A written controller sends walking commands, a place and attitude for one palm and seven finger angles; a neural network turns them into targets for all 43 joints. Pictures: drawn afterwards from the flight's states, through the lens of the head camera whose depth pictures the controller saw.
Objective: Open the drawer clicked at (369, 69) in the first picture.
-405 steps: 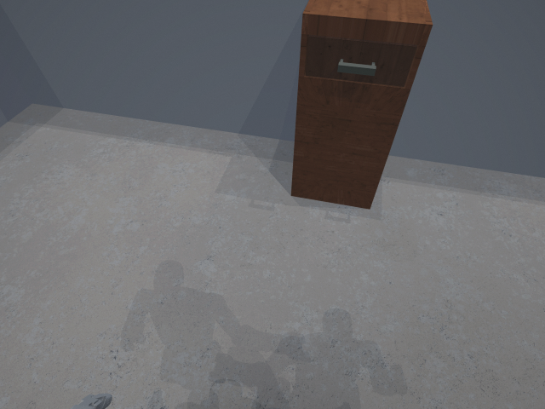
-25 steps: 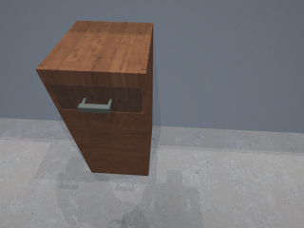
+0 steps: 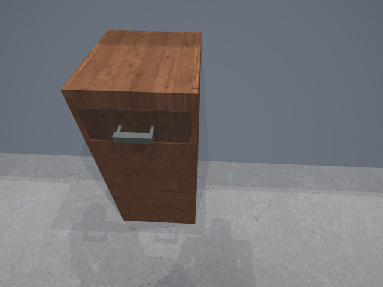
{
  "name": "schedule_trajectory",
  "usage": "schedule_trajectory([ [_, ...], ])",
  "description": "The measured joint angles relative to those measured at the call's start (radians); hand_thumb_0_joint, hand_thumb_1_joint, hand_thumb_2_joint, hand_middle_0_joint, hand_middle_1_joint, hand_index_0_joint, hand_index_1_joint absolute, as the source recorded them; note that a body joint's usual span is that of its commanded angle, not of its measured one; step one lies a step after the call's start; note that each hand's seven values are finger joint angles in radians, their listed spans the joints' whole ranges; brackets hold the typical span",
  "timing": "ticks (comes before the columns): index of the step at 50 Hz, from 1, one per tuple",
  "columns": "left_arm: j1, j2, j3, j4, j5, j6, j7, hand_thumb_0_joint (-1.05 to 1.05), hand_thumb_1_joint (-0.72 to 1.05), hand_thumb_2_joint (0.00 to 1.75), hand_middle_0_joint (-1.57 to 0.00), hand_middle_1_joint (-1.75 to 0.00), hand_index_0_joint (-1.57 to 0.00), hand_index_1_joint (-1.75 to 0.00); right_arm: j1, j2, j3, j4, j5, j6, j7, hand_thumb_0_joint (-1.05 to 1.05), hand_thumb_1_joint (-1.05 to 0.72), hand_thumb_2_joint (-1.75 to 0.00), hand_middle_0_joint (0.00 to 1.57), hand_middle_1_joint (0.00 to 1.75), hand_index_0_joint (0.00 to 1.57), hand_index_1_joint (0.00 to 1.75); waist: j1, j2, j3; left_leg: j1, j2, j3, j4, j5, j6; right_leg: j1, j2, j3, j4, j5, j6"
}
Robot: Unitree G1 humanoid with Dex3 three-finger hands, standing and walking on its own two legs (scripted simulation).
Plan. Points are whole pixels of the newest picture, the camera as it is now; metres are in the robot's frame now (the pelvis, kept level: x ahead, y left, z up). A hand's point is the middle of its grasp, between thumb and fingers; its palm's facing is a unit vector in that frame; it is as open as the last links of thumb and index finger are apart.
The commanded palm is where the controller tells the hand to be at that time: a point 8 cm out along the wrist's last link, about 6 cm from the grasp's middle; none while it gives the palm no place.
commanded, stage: look again from close up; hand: left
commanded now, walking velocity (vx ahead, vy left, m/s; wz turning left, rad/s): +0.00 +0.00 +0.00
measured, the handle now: (134, 133) +0.57 +0.22 -0.04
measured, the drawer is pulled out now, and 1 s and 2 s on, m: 0.00 0.00 0.00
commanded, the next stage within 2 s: shuffle to correct the standing spot in 0.16 s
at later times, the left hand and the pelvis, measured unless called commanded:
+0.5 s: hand out of the picture +0.00 +0.16 -0.18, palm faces +0.03 -0.99 -0.14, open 7.4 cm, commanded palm none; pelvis +0.03 +0.01 +0.00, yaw -1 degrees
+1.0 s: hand out of the picture +0.02 +0.14 -0.17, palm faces +0.04 -0.99 -0.17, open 7.4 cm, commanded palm none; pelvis +0.04 -0.02 +0.00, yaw +0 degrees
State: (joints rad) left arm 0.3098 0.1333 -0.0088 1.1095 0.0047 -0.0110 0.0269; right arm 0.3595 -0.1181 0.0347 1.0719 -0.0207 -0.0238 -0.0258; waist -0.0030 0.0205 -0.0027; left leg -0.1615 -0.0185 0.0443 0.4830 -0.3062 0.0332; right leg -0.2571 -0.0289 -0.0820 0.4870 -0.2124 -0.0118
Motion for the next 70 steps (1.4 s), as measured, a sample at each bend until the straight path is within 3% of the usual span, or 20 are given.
schedule_trajectory([
  [22,0.023,-0.031,-0.003,0.025,0.007,0.006,-0.003,0.01,0.91,0.90,-0.20,-0.30,-0.20,-0.30,-0.015,-0.018,-0.002,0.055,0.003,-0.006,-0.010,0.01,-0.91,-0.89,0.20,0.30,0.20,0.29,0.006,-0.010,0.023,0.054,-0.022,0.019,-0.032,-0.023,0.018,0.022,-0.018,0.023,0.023,-0.045,0.022],
  [70,0.029,-0.041,-0.002,0.019,0.000,-0.007,0.002,0.01,0.91,0.90,-0.20,-0.30,-0.20,-0.30,-0.031,0.020,-0.006,0.089,0.007,0.001,-0.015,0.01,-0.91,-0.89,0.20,0.30,0.19,0.29,0.007,-0.018,0.036,0.070,0.041,-0.016,-0.070,0.004,-0.046,0.061,0.042,-0.019,-0.046,-0.017,-0.040],
])
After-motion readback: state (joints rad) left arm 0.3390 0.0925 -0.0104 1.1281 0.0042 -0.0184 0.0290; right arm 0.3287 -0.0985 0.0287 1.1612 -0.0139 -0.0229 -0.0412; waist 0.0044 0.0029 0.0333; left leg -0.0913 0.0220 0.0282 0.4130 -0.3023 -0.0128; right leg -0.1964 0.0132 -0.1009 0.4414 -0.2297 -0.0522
